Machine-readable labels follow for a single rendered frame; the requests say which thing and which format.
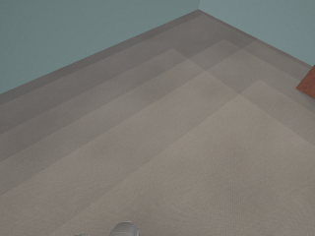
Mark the cupboard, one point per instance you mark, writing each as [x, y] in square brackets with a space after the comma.
[307, 85]

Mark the robot left thigh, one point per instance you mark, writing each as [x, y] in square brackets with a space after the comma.
[124, 229]

